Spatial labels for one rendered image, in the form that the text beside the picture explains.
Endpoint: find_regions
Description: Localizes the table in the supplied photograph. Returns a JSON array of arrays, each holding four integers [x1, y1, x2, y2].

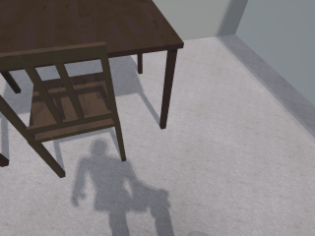
[[0, 0, 184, 167]]

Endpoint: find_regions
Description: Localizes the chair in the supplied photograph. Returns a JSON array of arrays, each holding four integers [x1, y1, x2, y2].
[[0, 41, 127, 178]]

